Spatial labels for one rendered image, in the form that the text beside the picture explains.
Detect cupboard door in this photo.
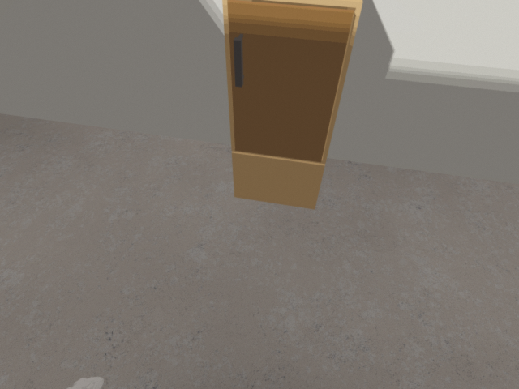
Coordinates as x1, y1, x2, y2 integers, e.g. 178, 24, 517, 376
228, 0, 354, 162

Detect handle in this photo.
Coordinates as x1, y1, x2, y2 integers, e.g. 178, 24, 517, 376
234, 34, 244, 87

